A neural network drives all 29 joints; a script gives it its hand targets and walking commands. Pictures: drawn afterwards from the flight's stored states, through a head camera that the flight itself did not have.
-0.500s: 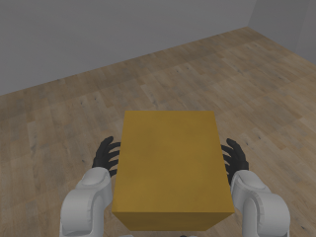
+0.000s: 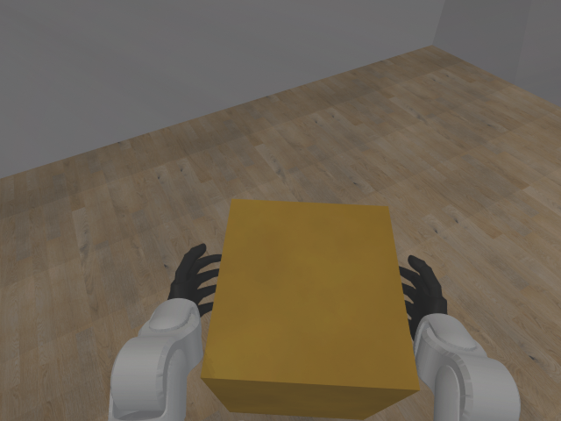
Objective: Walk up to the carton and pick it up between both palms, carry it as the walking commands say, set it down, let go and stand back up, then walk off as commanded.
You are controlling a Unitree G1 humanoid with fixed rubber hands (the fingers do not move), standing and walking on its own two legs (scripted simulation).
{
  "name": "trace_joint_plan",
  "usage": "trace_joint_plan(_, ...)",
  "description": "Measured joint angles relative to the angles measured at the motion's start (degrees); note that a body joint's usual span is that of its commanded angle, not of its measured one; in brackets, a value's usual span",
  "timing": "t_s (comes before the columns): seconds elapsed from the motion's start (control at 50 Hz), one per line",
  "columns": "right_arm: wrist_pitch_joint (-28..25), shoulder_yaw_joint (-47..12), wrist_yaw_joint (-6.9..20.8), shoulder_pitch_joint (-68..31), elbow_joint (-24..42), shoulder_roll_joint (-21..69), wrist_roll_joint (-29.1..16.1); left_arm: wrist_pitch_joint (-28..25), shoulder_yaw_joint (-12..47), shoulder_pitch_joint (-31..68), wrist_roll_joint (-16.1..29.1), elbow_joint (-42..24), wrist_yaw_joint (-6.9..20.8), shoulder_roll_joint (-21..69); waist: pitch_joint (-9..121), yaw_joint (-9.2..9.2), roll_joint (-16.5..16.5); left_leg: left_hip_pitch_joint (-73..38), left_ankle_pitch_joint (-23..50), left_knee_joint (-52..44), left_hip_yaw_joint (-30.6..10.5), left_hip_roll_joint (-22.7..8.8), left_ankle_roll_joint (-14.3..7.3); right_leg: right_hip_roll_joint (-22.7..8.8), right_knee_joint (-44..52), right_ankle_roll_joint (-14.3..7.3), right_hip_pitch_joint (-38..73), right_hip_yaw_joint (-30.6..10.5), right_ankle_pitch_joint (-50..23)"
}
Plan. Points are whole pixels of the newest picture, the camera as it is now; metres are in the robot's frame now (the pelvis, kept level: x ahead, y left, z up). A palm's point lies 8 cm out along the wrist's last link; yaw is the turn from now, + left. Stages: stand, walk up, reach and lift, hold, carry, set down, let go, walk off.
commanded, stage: carry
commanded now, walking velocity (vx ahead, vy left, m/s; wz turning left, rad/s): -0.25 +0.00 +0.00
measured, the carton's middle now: (302, 317) +0.26 +0.00 +0.02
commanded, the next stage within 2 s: none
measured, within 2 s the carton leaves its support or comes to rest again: neither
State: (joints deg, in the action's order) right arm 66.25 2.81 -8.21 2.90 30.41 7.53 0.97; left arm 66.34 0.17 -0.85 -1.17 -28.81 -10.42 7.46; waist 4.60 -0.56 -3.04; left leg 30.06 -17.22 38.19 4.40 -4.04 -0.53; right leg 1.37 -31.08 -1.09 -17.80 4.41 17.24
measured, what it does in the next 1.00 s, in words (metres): walks backwards: left foot, then right foot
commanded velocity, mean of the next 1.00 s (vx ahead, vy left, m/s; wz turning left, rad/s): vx -0.16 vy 0.00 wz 0.00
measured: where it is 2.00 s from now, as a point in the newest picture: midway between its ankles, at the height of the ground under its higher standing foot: outside the picture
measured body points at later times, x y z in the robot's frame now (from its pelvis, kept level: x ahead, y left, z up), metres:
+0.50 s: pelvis -0.19 +0.04 +0.01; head -0.19 +0.08 +0.46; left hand +0.03 +0.22 +0.06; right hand +0.06 -0.08 +0.08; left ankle -0.19 +0.14 -0.73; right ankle -0.17 -0.10 -0.64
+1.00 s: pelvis -0.36 +0.05 +0.01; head -0.36 +0.05 +0.46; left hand -0.11 +0.19 +0.09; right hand -0.11 -0.11 +0.09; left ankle -0.37 +0.18 -0.71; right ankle -0.32 -0.07 -0.73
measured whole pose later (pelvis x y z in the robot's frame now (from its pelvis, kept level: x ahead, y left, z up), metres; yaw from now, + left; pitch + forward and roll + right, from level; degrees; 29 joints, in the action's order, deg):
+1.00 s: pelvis -0.36 +0.05 +0.01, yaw +1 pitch +5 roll +1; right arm 68.1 2.4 -9.0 0.5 29.3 7.3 0.4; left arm 66.1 -0.3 -2.5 -2.2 -29.6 -10.0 7.6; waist 6.8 1.7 0.5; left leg 23.3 -22.4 39.3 3.8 -3.1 2.5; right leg -3.3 -29.5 -0.4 -23.5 4.7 11.1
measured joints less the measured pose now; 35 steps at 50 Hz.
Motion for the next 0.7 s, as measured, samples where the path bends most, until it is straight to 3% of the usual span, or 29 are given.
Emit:
trace_joint_plan(0.04,1.1,0.2,-0.1,0.7,-0.6,0.1,0.2,0.5,0.4,-0.8,-0.4,1.1,0.3,0.0,-0.5,1.05,1.6,2.4,-8.6,11.0,-0.5,1.8,0.7,-1.5,-0.6,-0.8,-1.0,-0.8,-0.8)
trace_joint_plan(0.1,2.4,-0.3,-0.5,0.1,-0.4,0.0,0.0,0.6,0.1,-2.1,-0.6,0.4,0.5,0.1,-1.4,2.44,3.3,4.3,-9.2,24.2,-1.7,3.1,1.6,-3.1,0.8,-0.6,-2.2,-1.6,-3.6)
trace_joint_plan(0.14,2.2,-0.6,-0.6,-0.9,-0.1,-0.1,-0.3,0.2,-0.2,-2.2,-0.7,-0.9,0.6,0.1,-1.6,2.98,3.7,3.9,-8.6,26.6,-2.1,2.9,2.4,-3.6,1.5,-0.5,-3.9,-1.9,-5.6)
trace_joint_plan(0.22,1.5,-0.6,-0.7,-2.5,0.4,-0.2,-0.8,-0.4,-0.5,-1.4,-1.0,-2.4,0.6,0.1,-0.8,2.91,4.3,-0.6,-10.4,19.9,-1.4,2.6,3.4,-4.8,2.7,-0.1,-7.5,-1.8,-9.2)
trace_joint_plan(0.28,1.6,-0.5,-0.7,-3.2,0.4,-0.2,-0.9,-0.4,-0.6,-1.1,-1.2,-2.8,0.6,0.1,0.1,2.13,5.4,-5.8,-11.4,9.7,-0.6,3.1,2.9,-5.6,3.6,0.6,-10.1,-1.6,-12.1)
trace_joint_plan(0.34,1.6,-0.4,-0.5,-3.8,-0.3,-0.2,-0.9,-0.1,-0.7,-0.9,-1.4,-2.8,0.6,0.0,0.8,1.51,6.0,-12.5,-5.3,-5.6,0.2,3.1,2.0,-5.8,3.5,1.5,-12.8,-1.0,-14.6)
trace_joint_plan(0.36,1.0,-0.7,-0.5,-3.6,-1.3,-0.2,-0.8,0.0,-1.1,-0.7,-1.3,-2.2,0.5,0.0,0.6,1.43,7.2,-12.3,-2.2,-6.8,0.3,3.7,0.9,-6.4,2.5,1.8,-13.6,-1.3,-13.3)
trace_joint_plan(0.42,0.7,-1.6,-0.2,-1.9,-3.9,-0.1,-0.4,1.0,-1.8,-2.3,-1.1,-1.0,0.3,0.2,-0.1,0.31,6.4,-10.8,-0.7,-4.9,-0.8,2.3,-0.6,-3.6,-12.5,2.8,-17.3,-2.9,3.6)
trace_joint_plan(0.48,0.3,-1.6,-0.1,0.3,-3.2,0.1,-0.4,1.6,-1.1,-3.0,-0.7,-1.3,-0.4,0.2,-0.7,-0.86,5.3,-9.7,1.0,-5.5,-1.9,1.0,-0.8,-1.0,-30.7,3.0,-19.7,-4.2,6.3)
trace_joint_plan(0.54,-0.4,-1.1,-0.1,0.5,-1.6,0.2,-0.6,1.0,-0.6,-2.2,-0.3,-1.9,-0.6,0.1,-0.8,-1.55,4.7,-7.7,3.2,-5.8,-1.6,0.5,-1.2,-0.1,-36.4,3.9,-18.2,-4.2,7.9)
trace_joint_plan(0.6,-1.0,-0.6,0.0,0.1,-0.1,0.1,-0.7,0.3,-0.2,-1.0,-0.1,-2.4,-0.6,0.0,-0.4,-1.31,3.7,-5.4,5.2,-6.1,-1.0,0.1,-1.6,0.0,-30.3,4.2,-13.3,-2.6,10.7)
trace_joint_plan(0.66,-1.0,-0.5,0.0,-0.1,0.7,0.1,-0.4,0.2,-0.2,-0.2,0.2,-2.3,-0.7,0.0,0.3,-0.48,2.2,-3.4,7.7,-7.0,-0.2,-0.2,-1.7,0.1,-17.5,3.5,-6.4,-0.6,12.3)
trace_joint_plan(0.7,-0.7,-0.6,0.0,0.0,0.9,0.1,-0.1,0.4,-0.3,0.1,0.3,-2.1,-0.5,-0.1,0.7,-0.09,1.7,-2.2,9.1,-7.2,0.8,0.0,-1.7,-0.1,-6.6,3.0,-1.2,0.5,8.5)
